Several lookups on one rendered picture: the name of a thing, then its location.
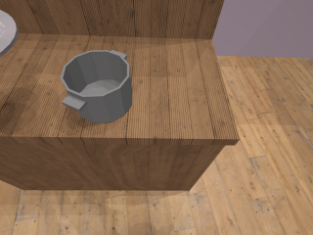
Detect table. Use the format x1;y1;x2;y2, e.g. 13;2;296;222
0;0;240;191

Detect lid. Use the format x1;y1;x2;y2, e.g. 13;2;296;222
0;10;19;58

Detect pot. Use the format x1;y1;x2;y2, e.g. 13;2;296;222
61;50;133;123

